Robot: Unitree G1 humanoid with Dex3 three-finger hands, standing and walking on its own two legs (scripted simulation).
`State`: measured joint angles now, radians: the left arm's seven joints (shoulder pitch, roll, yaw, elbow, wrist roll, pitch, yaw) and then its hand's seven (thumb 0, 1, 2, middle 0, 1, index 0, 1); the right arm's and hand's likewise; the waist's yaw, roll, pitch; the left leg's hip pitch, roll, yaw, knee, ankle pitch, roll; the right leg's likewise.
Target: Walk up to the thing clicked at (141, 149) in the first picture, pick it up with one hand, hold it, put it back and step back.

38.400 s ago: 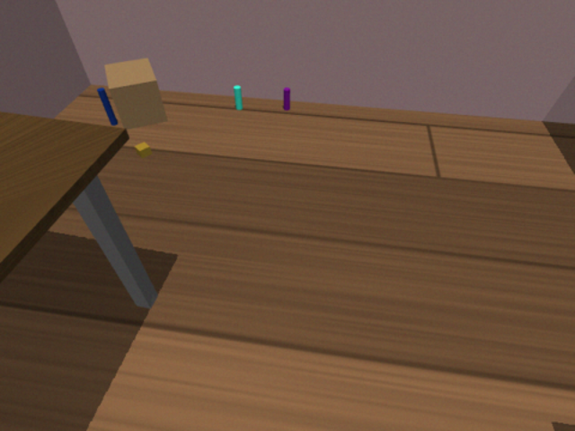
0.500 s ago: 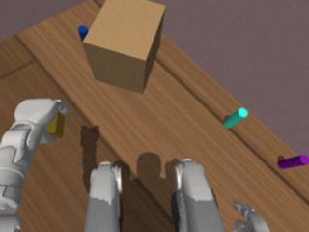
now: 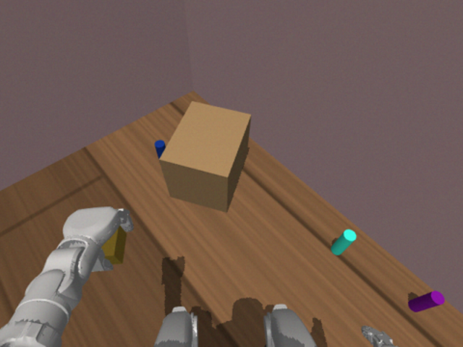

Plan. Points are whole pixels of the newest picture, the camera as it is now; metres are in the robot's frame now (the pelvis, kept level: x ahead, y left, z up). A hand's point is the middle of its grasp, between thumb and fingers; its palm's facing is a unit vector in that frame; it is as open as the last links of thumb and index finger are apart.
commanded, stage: lift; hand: left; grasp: from above
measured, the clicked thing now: (104, 245) +0.35 +0.25 -0.09
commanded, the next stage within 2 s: hold in 0.44 s
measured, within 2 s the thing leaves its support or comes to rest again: neither
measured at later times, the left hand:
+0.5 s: hand (94, 219) +0.35 +0.23 +0.02, palm faces -0.45 -0.06 -0.89, open 9.3 cm
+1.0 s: hand (94, 197) +0.37 +0.22 +0.06, palm faces -0.46 -0.04 -0.89, open 9.3 cm
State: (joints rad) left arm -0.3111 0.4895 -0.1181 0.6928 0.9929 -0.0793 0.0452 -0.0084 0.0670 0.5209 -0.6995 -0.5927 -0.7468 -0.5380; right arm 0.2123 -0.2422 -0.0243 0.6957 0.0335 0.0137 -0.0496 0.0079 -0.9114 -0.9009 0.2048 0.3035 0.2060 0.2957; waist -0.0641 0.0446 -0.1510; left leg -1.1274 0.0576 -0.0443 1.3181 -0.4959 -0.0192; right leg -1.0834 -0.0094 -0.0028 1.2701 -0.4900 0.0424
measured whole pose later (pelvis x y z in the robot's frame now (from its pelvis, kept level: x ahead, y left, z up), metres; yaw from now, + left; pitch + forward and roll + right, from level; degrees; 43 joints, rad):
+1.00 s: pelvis +0.06 +0.00 +0.11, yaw -1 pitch +6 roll +0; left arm -0.29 0.41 -0.21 0.71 1.00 -0.04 -0.01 -0.01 0.08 0.51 -0.69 -0.60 -0.74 -0.55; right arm 0.23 -0.24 -0.05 0.69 0.06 0.05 -0.05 0.01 -0.91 -0.89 0.20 0.30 0.21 0.30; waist -0.02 0.03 -0.08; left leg -0.46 0.05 0.03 0.69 -0.34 -0.01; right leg -0.45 -0.03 0.04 0.67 -0.33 0.04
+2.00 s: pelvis +0.04 -0.01 +0.12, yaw -1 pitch +0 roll +0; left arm -0.22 0.43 -0.22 0.57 0.97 -0.06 -0.08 -0.02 0.10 0.49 -0.67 -0.62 -0.71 -0.56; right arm 0.17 -0.24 -0.02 0.67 0.07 0.08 -0.08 0.01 -0.91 -0.90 0.20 0.30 0.20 0.29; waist 0.02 0.05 -0.01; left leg -0.29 0.04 0.04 0.52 -0.23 -0.02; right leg -0.30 -0.03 0.05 0.54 -0.24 0.03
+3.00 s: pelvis +0.04 +0.00 +0.08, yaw +0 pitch +13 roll -1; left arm -0.42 0.40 -0.18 0.99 1.15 -0.13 0.24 -0.02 0.08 0.50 -0.70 -0.59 -0.74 -0.54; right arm 0.18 -0.26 -0.06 0.68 0.02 0.10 -0.02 0.01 -0.91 -0.90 0.20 0.30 0.21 0.30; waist -0.04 0.00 -0.08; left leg -0.75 0.05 0.00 0.90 -0.38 -0.03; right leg -0.73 -0.02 0.02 0.89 -0.38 0.04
